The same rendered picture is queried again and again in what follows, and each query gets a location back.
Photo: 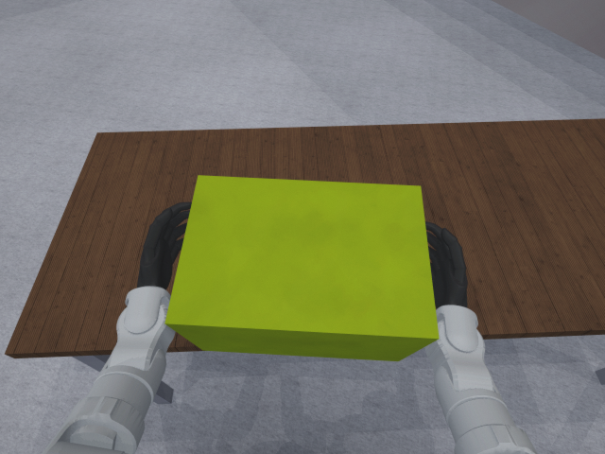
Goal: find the right robot forearm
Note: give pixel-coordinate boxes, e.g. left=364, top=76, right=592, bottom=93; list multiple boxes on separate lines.
left=425, top=305, right=538, bottom=454

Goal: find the robot left hand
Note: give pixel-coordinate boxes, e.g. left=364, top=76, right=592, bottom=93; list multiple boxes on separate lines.
left=137, top=202, right=192, bottom=290

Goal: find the robot right hand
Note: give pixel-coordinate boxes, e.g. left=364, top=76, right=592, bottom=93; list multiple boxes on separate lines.
left=425, top=221, right=468, bottom=309

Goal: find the left robot forearm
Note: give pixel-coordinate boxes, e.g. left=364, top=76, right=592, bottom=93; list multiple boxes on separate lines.
left=42, top=286, right=176, bottom=454

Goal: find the carton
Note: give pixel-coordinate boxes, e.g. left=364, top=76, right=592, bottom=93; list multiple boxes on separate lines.
left=165, top=175, right=439, bottom=361

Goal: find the table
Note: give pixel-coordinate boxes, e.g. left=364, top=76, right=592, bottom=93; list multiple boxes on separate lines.
left=5, top=118, right=605, bottom=404

